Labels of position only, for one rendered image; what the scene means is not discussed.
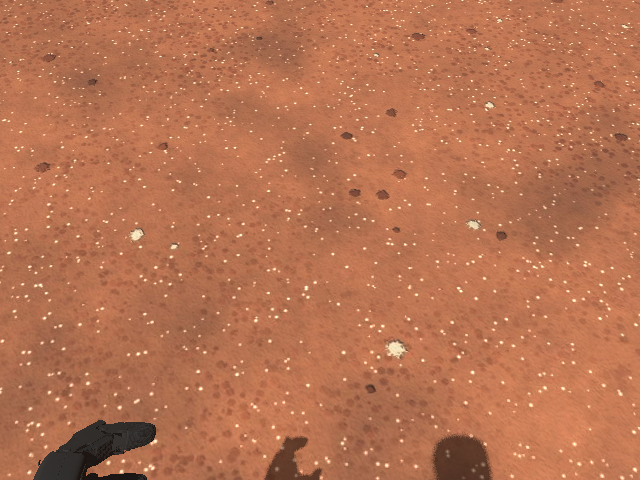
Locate robot left hand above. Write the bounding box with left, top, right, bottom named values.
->
left=33, top=420, right=156, bottom=480

